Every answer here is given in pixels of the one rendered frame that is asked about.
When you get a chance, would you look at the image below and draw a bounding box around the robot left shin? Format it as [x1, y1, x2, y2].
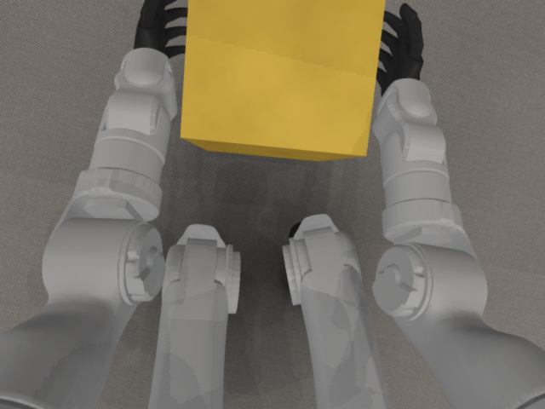
[162, 224, 226, 301]

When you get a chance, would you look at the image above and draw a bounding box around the robot right forearm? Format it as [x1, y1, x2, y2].
[372, 78, 488, 293]

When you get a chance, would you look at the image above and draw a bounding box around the right robot upper arm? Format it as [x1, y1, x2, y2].
[372, 242, 545, 409]

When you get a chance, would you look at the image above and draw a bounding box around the left robot hand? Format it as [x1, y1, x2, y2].
[134, 0, 188, 59]

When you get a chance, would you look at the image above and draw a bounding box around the left robot upper arm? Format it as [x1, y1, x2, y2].
[0, 217, 166, 409]

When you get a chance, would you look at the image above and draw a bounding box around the robot left forearm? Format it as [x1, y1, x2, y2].
[42, 48, 178, 290]

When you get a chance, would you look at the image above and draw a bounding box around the carton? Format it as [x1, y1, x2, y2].
[181, 0, 386, 161]

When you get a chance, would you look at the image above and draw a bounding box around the right robot hand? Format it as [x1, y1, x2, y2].
[376, 3, 424, 97]

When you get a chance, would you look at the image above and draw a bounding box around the left robot thigh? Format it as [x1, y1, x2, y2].
[148, 238, 240, 409]

